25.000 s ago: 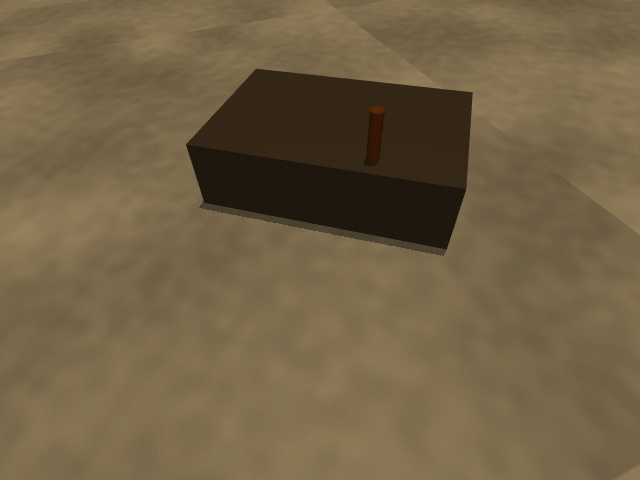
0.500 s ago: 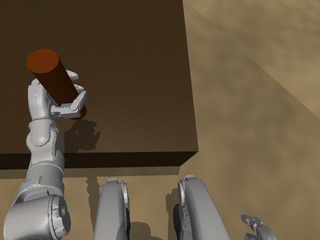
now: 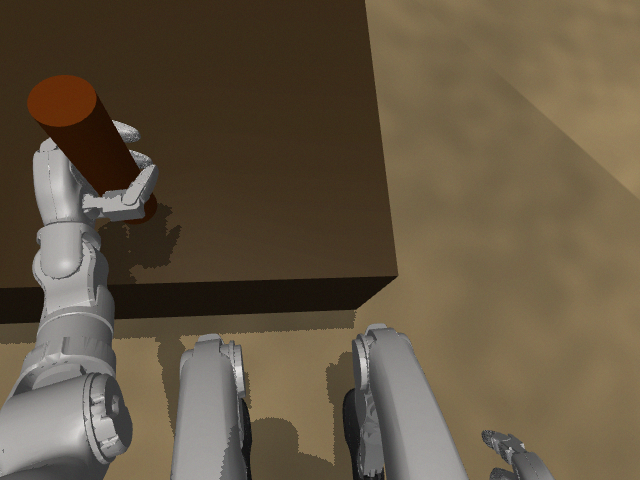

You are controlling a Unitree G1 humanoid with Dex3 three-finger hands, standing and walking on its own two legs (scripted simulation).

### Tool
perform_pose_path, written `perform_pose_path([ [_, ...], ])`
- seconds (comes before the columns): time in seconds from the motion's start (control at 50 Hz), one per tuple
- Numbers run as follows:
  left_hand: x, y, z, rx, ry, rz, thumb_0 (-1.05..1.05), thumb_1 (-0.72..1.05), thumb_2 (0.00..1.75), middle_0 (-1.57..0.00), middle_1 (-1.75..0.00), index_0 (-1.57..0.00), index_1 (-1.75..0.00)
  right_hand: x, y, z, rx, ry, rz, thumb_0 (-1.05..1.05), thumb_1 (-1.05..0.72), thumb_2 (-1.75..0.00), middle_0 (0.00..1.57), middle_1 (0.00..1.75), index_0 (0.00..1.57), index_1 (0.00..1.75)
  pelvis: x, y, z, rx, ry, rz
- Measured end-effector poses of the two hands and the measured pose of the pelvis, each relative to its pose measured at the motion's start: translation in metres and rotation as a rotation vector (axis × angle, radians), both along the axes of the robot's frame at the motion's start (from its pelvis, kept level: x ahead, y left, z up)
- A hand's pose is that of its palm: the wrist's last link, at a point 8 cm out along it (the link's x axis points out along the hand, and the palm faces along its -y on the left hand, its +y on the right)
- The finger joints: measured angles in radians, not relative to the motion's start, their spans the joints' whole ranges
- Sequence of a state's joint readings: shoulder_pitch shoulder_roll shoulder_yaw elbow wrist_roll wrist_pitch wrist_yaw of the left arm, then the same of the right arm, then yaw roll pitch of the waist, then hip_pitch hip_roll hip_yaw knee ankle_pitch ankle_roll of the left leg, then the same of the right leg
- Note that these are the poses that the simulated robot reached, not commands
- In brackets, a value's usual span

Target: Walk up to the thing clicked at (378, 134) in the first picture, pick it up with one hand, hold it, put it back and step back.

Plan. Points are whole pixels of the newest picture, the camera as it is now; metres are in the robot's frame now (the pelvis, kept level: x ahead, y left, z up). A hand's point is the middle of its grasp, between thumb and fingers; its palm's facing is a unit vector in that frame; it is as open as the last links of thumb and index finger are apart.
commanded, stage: lower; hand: left
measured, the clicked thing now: (108, 165) +0.48 +0.22 +0.00
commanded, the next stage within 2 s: loosen in 0.76 s
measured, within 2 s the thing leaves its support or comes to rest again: rests again in 0.58 s
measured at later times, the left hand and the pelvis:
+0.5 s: hand (137, 189) +0.48 +0.21 -0.05, palm faces +0.13 -0.99 -0.04, open 7.1 cm; pelvis -0.01 +0.00 -0.04, yaw +0 degrees
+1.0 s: hand (142, 193) +0.48 +0.21 -0.07, palm faces +0.12 -0.99 -0.04, open 7.1 cm; pelvis -0.01 +0.00 -0.06, yaw +0 degrees
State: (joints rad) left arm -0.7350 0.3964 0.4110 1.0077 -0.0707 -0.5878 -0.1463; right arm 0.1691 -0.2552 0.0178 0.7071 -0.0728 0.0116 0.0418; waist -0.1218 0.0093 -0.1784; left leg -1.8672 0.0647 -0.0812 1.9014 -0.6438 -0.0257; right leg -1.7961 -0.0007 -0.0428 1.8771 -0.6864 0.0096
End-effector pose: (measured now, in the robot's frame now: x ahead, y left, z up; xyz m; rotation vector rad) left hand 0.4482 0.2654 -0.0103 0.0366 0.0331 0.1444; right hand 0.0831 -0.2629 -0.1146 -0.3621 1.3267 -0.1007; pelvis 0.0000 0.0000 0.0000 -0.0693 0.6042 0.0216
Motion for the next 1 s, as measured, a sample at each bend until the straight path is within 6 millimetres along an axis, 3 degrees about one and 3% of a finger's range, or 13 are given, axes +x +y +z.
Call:
perform_pose_path([
  [0.36, 0.002, -0.001, -0.031, 0.003, 0.006, -0.005, -0.02, -0.02, 1.07, -0.88, -1.05, -0.91, -1.02, -0.006, 0.0, -0.037, 0.003, 0.007, -0.001, 0.01, -0.92, -0.91, 0.2, 0.3, 0.2, 0.3, -0.008, -0.001, -0.034, 0.001, -0.003, -0.009],
  [0.66, 0.003, -0.002, -0.05, 0.01, 0.015, -0.019, -0.02, -0.02, 1.08, -0.88, -1.05, -0.91, -1.02, -0.013, -0.003, -0.052, -0.009, 0.027, -0.006, 0.01, -0.92, -0.91, 0.2, 0.3, 0.2, 0.3, -0.01, 0.0, -0.051, 0.0, -0.003, -0.006],
  [1.0, 0.004, -0.002, -0.055, 0.003, 0.002, -0.019, -0.02, -0.02, 1.03, -0.88, -1.03, -0.92, -1.0, -0.012, -0.004, -0.063, -0.005, 0.03, 0.0, 0.01, -0.92, -0.9, 0.2, 0.3, 0.2, 0.3, -0.011, -0.001, -0.06, 0.002, -0.005, -0.007],
])
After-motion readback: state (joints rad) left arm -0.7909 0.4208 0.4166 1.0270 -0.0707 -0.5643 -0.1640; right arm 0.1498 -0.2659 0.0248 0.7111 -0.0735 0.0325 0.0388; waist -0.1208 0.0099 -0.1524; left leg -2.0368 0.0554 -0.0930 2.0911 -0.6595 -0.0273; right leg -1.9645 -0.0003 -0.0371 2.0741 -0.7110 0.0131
